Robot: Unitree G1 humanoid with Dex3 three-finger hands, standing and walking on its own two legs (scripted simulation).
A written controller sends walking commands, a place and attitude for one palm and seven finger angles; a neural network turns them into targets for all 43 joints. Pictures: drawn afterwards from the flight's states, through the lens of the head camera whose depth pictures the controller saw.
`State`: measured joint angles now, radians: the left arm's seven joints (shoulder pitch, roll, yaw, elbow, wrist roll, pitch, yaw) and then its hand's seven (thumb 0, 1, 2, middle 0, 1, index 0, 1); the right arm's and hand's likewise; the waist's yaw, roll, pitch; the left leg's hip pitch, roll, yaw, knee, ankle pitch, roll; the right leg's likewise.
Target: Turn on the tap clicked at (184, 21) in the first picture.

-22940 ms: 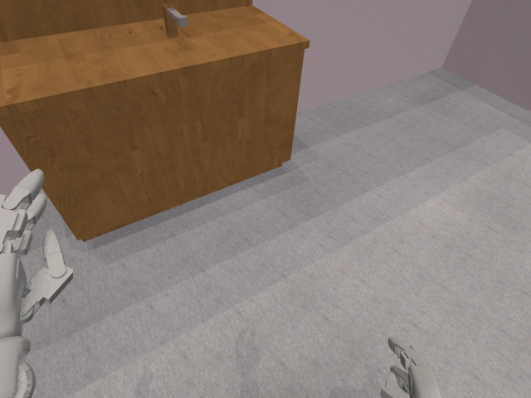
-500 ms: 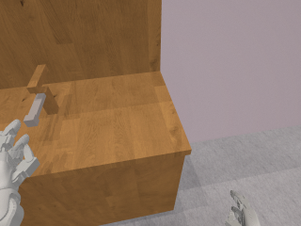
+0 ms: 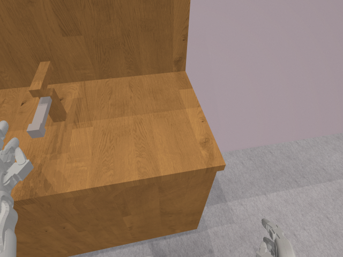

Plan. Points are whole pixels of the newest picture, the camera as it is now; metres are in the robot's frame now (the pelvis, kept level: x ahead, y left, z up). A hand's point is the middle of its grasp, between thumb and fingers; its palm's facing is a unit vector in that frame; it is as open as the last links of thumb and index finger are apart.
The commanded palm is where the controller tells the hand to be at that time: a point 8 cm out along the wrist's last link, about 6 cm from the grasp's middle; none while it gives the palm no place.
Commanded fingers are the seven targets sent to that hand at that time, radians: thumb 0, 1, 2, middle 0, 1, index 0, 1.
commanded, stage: reach beside the lever's end, fingers flat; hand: left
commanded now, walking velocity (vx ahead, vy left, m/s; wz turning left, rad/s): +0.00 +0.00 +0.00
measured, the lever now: (36, 130) +0.37 +0.38 +0.08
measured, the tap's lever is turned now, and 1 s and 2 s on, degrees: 0 0 1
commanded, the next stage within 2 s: push the lever round in 1.06 s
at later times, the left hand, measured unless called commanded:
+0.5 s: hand (19, 148) +0.31 +0.39 +0.08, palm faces +0.51 -0.85 -0.12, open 7.8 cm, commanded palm +0.27 +0.43 +0.08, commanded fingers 0.00 0.90 0.90 -0.15 -0.15 -0.15 -0.15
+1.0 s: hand (23, 147) +0.33 +0.40 +0.06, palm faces +0.50 -0.86 -0.13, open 7.8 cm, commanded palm +0.28 +0.43 +0.07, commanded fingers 0.00 0.90 0.90 -0.15 -0.15 -0.15 -0.15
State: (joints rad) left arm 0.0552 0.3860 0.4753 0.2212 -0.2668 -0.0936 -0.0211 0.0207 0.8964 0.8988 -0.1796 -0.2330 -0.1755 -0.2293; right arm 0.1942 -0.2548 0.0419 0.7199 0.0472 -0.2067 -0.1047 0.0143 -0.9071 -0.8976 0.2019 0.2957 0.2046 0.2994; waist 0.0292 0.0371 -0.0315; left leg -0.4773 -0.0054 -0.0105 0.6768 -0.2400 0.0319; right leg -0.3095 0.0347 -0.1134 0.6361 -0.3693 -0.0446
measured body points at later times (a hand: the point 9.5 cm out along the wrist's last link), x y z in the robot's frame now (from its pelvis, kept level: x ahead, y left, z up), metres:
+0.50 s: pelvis +0.00 +0.02 -0.01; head +0.04 +0.04 +0.44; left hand +0.28 +0.43 +0.09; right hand +0.12 -0.25 -0.11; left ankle +0.07 +0.10 -0.72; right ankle -0.02 -0.09 -0.72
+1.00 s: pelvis +0.01 +0.03 -0.01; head +0.06 +0.05 +0.43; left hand +0.30 +0.44 +0.07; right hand +0.11 -0.24 -0.11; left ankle +0.07 +0.10 -0.72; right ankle -0.02 -0.09 -0.72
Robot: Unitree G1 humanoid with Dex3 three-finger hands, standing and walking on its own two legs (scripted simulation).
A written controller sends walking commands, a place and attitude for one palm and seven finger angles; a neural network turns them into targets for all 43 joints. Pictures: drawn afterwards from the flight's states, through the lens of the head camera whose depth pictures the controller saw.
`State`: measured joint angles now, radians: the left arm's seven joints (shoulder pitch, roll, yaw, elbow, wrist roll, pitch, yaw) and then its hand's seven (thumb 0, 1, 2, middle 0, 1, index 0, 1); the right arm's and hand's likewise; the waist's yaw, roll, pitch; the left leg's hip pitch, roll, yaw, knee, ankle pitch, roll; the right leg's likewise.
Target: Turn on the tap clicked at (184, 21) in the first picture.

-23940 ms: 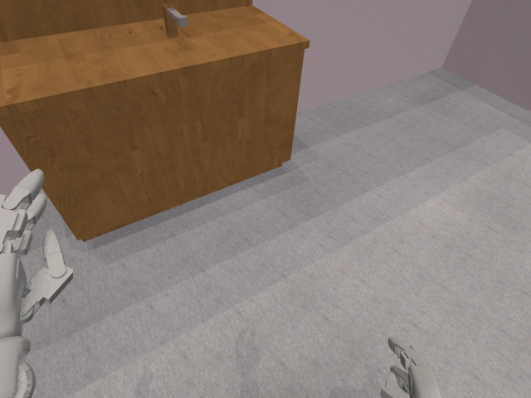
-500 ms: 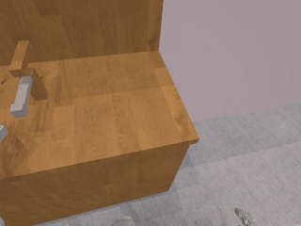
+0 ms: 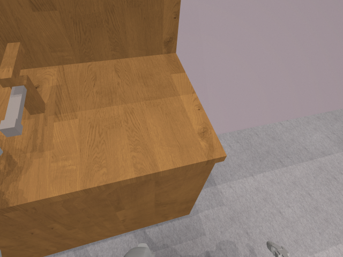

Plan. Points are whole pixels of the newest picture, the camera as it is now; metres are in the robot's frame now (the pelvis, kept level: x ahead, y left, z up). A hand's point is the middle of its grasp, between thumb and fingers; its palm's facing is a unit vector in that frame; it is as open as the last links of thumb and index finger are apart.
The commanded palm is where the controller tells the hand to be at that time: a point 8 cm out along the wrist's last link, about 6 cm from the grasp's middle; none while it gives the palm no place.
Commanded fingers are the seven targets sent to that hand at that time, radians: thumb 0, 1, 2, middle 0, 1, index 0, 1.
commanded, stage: reach beside the lever's end, fingers flat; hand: left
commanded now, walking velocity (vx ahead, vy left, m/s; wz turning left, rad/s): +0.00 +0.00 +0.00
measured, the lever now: (11, 127) +0.35 +0.36 +0.10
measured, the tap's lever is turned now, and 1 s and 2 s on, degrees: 0 1 20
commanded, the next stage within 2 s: push the lever round in 0.06 s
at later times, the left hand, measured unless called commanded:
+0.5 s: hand (9, 145) +0.32 +0.36 +0.08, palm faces +0.52 -0.85 -0.12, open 7.8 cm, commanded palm +0.26 +0.39 +0.08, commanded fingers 0.00 0.90 0.90 -0.15 -0.15 -0.15 -0.15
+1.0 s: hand (15, 149) +0.31 +0.34 +0.08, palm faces +0.55 -0.83 -0.10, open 7.8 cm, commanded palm +0.27 +0.36 +0.08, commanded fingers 0.00 0.90 0.90 -0.15 -0.15 -0.15 -0.15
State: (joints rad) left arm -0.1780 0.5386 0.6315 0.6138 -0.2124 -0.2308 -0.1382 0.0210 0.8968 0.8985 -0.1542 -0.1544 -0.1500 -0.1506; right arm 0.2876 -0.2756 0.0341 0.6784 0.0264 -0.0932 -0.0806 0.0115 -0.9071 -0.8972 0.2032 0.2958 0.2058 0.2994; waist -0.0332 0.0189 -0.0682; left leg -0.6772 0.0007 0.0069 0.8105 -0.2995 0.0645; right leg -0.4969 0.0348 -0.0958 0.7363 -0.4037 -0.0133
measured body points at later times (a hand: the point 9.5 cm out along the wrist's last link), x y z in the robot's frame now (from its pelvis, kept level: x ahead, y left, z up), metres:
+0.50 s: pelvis +0.00 -0.01 +0.00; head +0.05 +0.00 +0.45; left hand +0.29 +0.40 +0.09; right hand +0.12 -0.28 -0.10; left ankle +0.06 +0.07 -0.71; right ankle -0.02 -0.12 -0.71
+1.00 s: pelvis +0.00 -0.02 +0.00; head +0.04 -0.01 +0.45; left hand +0.28 +0.38 +0.09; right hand +0.12 -0.28 -0.10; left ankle +0.06 +0.07 -0.71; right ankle -0.02 -0.12 -0.71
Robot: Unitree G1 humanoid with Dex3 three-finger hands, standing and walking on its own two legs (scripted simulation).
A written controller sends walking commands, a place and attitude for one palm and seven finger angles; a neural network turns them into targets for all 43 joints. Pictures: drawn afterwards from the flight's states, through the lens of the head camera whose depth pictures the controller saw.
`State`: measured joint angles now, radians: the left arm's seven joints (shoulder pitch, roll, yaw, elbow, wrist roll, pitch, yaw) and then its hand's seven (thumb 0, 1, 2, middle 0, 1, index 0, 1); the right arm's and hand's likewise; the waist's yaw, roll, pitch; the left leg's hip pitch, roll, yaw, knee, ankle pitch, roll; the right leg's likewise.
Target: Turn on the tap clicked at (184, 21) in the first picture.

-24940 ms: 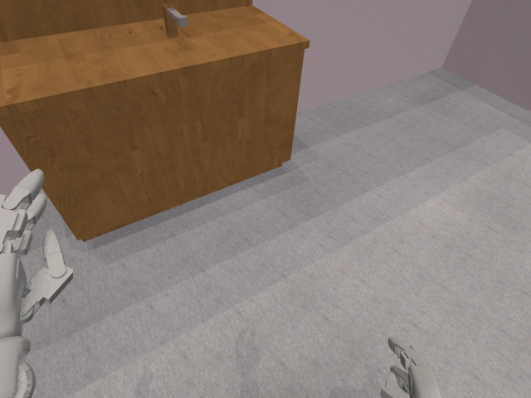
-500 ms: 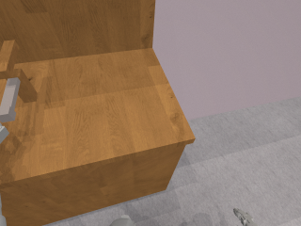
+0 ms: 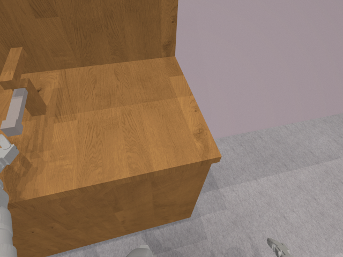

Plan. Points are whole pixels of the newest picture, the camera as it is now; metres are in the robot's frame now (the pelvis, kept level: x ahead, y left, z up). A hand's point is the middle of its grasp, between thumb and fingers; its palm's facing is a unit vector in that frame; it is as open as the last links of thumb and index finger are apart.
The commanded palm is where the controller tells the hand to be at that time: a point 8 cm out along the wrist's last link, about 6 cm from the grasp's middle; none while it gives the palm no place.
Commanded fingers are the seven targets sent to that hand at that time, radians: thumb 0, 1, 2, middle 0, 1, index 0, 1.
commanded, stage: push the lever round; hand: left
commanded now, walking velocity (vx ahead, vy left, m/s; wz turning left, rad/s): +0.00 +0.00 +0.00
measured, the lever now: (12, 127) +0.36 +0.38 +0.10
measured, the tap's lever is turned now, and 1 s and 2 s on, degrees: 1 20 45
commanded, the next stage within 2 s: none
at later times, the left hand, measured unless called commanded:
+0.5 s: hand (36, 144) +0.33 +0.32 +0.08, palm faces +0.63 -0.77 -0.08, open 7.7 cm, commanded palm +0.28 +0.34 +0.08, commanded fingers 0.00 0.90 0.90 -0.15 -0.15 -0.15 -0.15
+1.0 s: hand (60, 133) +0.35 +0.27 +0.09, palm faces +0.70 -0.71 -0.07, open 7.8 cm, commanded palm +0.30 +0.30 +0.08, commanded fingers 0.00 0.90 0.90 -0.15 -0.15 -0.15 -0.15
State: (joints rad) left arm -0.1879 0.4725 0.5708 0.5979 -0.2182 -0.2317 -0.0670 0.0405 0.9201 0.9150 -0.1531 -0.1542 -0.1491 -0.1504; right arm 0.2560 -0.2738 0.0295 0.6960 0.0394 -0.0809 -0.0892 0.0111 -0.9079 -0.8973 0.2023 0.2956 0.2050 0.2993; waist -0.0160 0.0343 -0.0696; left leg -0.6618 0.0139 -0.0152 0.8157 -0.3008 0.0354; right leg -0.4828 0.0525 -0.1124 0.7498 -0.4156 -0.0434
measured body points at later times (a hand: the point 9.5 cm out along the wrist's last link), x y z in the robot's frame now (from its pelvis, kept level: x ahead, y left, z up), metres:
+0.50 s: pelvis +0.00 +0.00 +0.00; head +0.03 +0.01 +0.45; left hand +0.29 +0.36 +0.09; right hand +0.14 -0.25 -0.10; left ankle +0.06 +0.09 -0.70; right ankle -0.02 -0.09 -0.70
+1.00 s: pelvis +0.00 -0.01 +0.00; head +0.03 -0.01 +0.45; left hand +0.31 +0.31 +0.09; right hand +0.14 -0.26 -0.11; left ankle +0.06 +0.09 -0.70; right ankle -0.02 -0.09 -0.70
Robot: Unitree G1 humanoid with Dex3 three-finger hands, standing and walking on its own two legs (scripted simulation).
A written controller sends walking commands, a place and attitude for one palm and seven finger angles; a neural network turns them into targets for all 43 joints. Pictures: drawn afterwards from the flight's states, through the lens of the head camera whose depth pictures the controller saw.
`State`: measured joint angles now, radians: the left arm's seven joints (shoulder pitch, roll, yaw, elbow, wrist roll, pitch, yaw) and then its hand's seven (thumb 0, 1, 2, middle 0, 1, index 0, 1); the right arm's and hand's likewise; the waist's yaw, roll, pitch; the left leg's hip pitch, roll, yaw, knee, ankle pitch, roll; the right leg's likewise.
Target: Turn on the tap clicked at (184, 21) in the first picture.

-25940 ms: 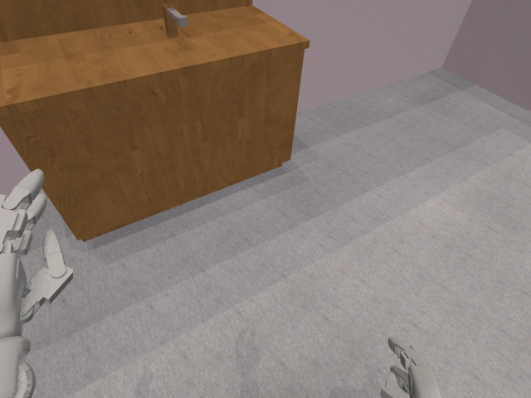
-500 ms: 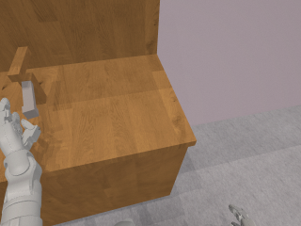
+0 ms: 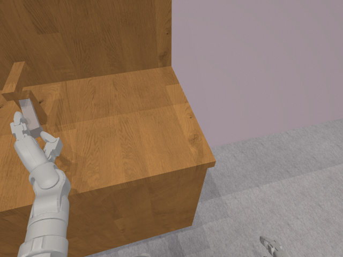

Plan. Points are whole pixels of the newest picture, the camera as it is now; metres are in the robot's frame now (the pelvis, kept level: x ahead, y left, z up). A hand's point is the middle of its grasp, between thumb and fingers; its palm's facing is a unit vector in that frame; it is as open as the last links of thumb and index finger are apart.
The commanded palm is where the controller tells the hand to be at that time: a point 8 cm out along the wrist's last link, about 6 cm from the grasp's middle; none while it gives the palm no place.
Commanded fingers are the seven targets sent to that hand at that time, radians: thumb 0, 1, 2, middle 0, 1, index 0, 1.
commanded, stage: push the lever round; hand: left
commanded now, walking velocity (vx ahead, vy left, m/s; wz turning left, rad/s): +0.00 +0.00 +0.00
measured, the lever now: (35, 130) +0.38 +0.35 +0.09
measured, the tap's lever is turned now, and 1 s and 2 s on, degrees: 20 45 56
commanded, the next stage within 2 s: lift the hand up off the lever in 1.38 s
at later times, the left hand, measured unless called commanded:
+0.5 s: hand (68, 133) +0.38 +0.27 +0.09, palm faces +0.79 -0.61 -0.07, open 7.9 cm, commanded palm +0.34 +0.28 +0.08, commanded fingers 0.00 0.90 0.90 -0.15 -0.15 -0.15 -0.15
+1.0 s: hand (84, 120) +0.42 +0.24 +0.09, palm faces +0.83 -0.55 -0.09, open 8.1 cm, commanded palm +0.37 +0.27 +0.08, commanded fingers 0.00 0.90 0.90 -0.15 -0.15 -0.15 -0.15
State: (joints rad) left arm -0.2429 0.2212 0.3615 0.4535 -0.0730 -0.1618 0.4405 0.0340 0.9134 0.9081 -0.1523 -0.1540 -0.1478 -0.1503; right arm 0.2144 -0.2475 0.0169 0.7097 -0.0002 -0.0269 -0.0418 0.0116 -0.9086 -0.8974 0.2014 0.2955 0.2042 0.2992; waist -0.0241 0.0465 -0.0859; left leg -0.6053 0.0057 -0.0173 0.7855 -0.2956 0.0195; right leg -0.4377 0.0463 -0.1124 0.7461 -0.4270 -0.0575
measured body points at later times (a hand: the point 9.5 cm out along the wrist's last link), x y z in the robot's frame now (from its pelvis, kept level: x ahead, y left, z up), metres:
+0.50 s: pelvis +0.00 -0.01 +0.00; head +0.03 -0.02 +0.45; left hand +0.33 +0.30 +0.09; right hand +0.12 -0.27 -0.12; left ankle +0.06 +0.10 -0.71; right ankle -0.03 -0.08 -0.71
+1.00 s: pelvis +0.00 -0.02 +0.00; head +0.03 -0.02 +0.45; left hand +0.37 +0.27 +0.10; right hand +0.09 -0.28 -0.13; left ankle +0.06 +0.10 -0.71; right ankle -0.03 -0.08 -0.71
